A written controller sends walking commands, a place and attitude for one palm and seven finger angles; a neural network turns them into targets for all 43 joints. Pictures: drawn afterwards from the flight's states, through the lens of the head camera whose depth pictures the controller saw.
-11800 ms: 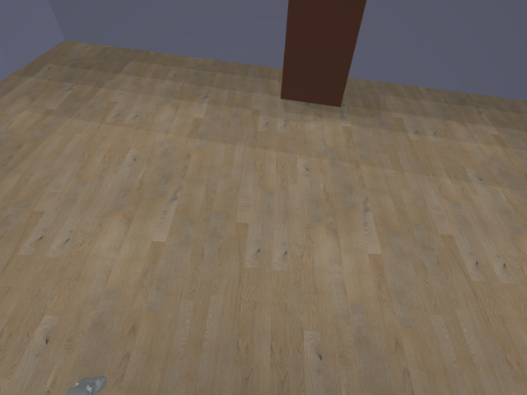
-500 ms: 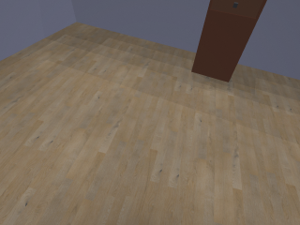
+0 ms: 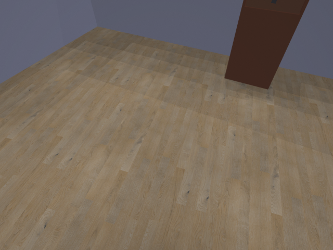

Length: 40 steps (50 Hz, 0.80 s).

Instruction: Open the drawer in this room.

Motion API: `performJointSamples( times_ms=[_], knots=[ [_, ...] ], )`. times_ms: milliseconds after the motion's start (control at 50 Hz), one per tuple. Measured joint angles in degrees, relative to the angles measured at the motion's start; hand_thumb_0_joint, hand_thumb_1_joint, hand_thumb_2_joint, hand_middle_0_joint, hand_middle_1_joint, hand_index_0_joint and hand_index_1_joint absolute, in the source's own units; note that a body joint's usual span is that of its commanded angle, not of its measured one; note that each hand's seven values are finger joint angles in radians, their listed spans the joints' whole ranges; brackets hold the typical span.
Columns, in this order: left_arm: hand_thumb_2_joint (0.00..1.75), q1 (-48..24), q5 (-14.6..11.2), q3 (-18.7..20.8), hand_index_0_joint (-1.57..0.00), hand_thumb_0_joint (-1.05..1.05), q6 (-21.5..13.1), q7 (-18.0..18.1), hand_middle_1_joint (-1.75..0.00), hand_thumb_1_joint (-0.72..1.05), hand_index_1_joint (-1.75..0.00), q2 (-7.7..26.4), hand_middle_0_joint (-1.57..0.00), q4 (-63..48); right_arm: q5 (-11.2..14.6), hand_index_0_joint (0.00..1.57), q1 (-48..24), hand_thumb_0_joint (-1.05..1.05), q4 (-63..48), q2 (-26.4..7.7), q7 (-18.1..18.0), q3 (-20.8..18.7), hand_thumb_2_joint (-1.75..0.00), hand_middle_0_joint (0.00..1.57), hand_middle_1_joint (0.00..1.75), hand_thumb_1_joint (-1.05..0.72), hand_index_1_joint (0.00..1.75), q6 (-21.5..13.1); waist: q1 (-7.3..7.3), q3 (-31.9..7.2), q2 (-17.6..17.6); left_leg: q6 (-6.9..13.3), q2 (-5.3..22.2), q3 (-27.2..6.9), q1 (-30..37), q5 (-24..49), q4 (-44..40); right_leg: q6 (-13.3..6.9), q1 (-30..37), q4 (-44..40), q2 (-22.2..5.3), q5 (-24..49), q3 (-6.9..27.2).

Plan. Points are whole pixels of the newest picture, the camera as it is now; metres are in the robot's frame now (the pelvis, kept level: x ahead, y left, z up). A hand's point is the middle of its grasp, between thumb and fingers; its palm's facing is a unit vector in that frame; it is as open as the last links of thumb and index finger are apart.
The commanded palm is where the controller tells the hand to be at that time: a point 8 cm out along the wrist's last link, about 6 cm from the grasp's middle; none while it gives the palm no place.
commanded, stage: stand and wait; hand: left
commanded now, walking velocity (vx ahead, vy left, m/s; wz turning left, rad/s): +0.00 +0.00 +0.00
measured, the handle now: out of the picture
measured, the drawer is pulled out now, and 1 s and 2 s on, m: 0.00 0.00 0.00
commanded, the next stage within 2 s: turn or walk to find it in 0.12 s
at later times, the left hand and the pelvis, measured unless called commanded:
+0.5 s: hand out of the picture +0.08 +0.20 -0.16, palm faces +0.00 -0.96 -0.28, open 7.3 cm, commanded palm none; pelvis +0.01 -0.01 +0.00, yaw +1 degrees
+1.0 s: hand out of the picture +0.08 +0.24 -0.15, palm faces +0.00 -0.94 -0.34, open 7.3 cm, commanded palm none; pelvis +0.01 -0.01 +0.00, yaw +1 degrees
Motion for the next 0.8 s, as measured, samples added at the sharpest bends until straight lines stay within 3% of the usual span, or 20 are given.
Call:
performJointSamples(
  times_ms=[220, 340, 540, 800],
  knots=[
    [0.9, -7.06, -0.28, 0.07, -0.21, 0.0, -0.35, -0.58, -0.3, 0.91, -0.3, 2.45, -0.21, -2.27, -0.35, 0.2, -0.16, 0.0, 0.61, -3.45, 0.19, 0.42, -0.89, 0.2, 0.3, -0.9, 0.3, 0.14, -1.97, -0.54, -0.92, -1.01, 0.82, -0.8, 0.66, 0.7, -1.55, -0.85, 1.12, -1.99, 0.95, 0.57, -0.85],
    [0.9, -9.18, -0.56, 0.13, -0.21, 0.0, 0.64, 0.3, -0.3, 0.91, -0.3, 1.7, -0.2, -4.39, -0.56, 0.2, 0.62, 0.0, -0.49, -2.07, 0.03, 0.83, -0.9, 0.2, 0.3, -0.91, 0.3, 1.38, -2.61, -0.63, -0.83, -1.3, 0.41, -2.47, -1.43, -0.47, 1.43, -0.86, -0.32, 1.25, 0.31, -1.49, -2.45],
    [0.9, -6.07, -0.44, -0.94, -0.21, 0.0, 0.38, -0.7, -0.3, 0.91, -0.3, -0.31, -0.21, -2.38, -0.23, 0.2, 0.26, 0.0, 0.46, 1.76, 0.63, 1.89, -0.89, 0.2, 0.3, -0.9, 0.3, 0.35, -1.36, 0.47, 0.19, -1.36, 0.93, -1.71, 0.47, -0.26, -0.05, -1.16, 1.33, -0.63, 0.97, -0.66, -1.7],
    [0.9, -4.54, -0.36, 0.21, -0.21, 0.0, 0.15, -0.69, -0.3, 0.91, -0.3, 2.89, -0.21, -0.67, -0.2, 0.2, -0.8, 0.0, 0.87, -2.76, 0.03, 0.78, -0.89, 0.2, 0.3, -0.9, 0.3, 0.12, -0.62, 0.73, -0.48, -1.39, 1.16, -1.3, 1.44, 0.61, -2.16, -1.22, 2.31, -3.16, 1.39, 0.57, -1.35]
  ],
)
